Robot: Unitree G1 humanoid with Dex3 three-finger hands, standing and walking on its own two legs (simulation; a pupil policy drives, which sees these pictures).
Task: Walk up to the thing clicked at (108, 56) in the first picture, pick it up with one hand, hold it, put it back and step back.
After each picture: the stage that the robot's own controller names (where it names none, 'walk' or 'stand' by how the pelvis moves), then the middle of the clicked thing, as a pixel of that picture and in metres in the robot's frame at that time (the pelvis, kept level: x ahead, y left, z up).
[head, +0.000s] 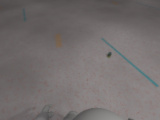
stand; (109, 54) +1.30 -0.38 -0.72
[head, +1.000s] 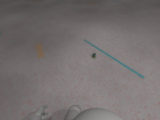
walk; (94, 55) +1.23 +0.02 -0.70
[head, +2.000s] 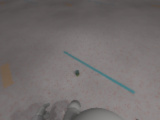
walk; (77, 73) +0.74 +0.25 -0.71
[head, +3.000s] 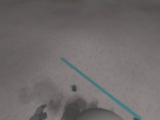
walk; (74, 88) +0.44 +0.20 -0.69
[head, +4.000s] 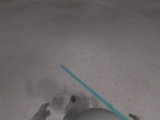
stand; (73, 99) +0.33 +0.19 -0.71
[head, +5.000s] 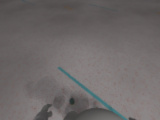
stand; (72, 101) +0.30 +0.20 -0.72
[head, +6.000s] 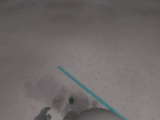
stand; (71, 101) +0.30 +0.21 -0.73
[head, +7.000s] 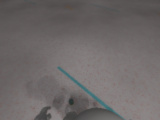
stand; (71, 102) +0.29 +0.21 -0.73
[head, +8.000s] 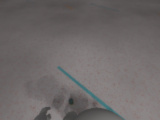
go down; (71, 101) +0.29 +0.21 -0.73
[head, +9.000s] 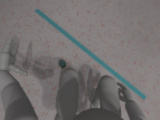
go down; (62, 64) +0.37 +0.25 -0.34
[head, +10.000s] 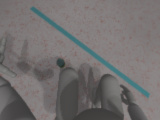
approach; (61, 63) +0.36 +0.26 -0.31
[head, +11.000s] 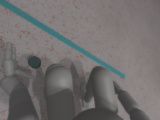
close in; (35, 63) +0.33 +0.30 -0.22
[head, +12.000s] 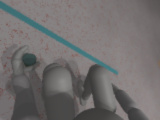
close; (30, 62) +0.34 +0.30 -0.21
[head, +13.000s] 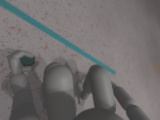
lift; (28, 61) +0.33 +0.30 -0.22
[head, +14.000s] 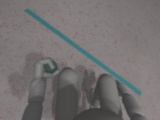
lift; (51, 68) +0.28 +0.28 -0.08
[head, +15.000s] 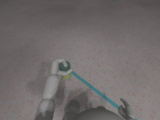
lift; (65, 70) +0.33 +0.18 +0.05
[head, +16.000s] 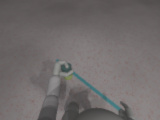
hold; (67, 71) +0.34 +0.18 +0.00
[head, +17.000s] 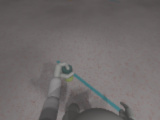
hold; (68, 73) +0.33 +0.17 +0.00
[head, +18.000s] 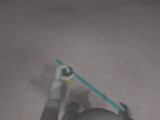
crouch; (68, 75) +0.32 +0.16 -0.02
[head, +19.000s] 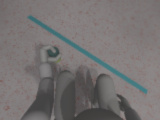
lower; (54, 55) +0.42 +0.25 -0.10
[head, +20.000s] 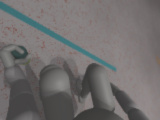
lower; (22, 56) +0.38 +0.32 -0.22
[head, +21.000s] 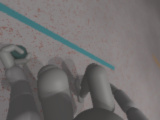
lower; (21, 55) +0.38 +0.32 -0.22
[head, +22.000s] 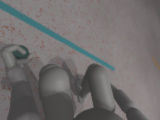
lower; (23, 55) +0.37 +0.32 -0.22
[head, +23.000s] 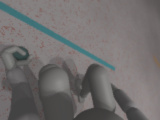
lower; (23, 56) +0.36 +0.32 -0.22
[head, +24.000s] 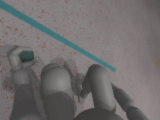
open; (27, 58) +0.36 +0.30 -0.22
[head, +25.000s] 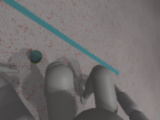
stand; (35, 57) +0.35 +0.29 -0.22
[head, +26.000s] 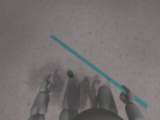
walk; (70, 74) +0.38 +0.22 -0.49
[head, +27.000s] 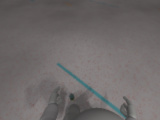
stand; (72, 97) +0.34 +0.20 -0.66
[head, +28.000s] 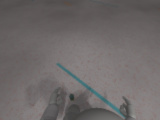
stand; (72, 97) +0.33 +0.20 -0.67
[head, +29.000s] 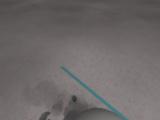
stand; (74, 99) +0.36 +0.18 -0.72
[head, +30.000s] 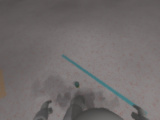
walk; (77, 84) +0.43 +0.22 -0.69
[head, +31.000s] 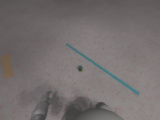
walk; (80, 68) +0.70 +0.15 -0.69
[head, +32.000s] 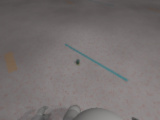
stand; (77, 62) +0.98 +0.24 -0.70
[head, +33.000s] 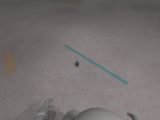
stand; (77, 64) +0.94 +0.23 -0.72
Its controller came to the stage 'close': yes
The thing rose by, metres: 0.71
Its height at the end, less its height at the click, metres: +0.00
